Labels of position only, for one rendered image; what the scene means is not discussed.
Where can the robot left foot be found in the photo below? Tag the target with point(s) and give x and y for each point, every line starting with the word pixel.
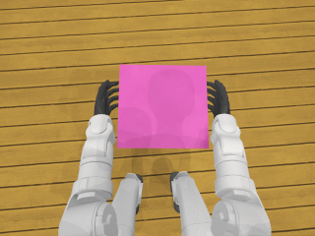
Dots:
pixel 141 179

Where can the right robot upper arm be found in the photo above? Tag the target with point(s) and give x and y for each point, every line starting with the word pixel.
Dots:
pixel 236 218

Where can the left robot upper arm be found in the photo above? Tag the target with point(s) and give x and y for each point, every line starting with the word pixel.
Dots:
pixel 93 219

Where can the robot right hand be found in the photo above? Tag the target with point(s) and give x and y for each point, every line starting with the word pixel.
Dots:
pixel 219 100

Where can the robot right forearm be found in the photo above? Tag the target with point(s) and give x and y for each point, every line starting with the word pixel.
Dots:
pixel 232 174

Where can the robot left forearm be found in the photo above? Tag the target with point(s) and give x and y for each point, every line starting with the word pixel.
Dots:
pixel 96 164

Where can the robot left hand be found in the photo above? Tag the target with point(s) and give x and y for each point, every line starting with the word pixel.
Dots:
pixel 103 99

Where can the carton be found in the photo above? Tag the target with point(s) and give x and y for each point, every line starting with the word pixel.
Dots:
pixel 162 106

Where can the robot left thigh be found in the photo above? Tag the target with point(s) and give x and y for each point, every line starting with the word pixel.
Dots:
pixel 125 202

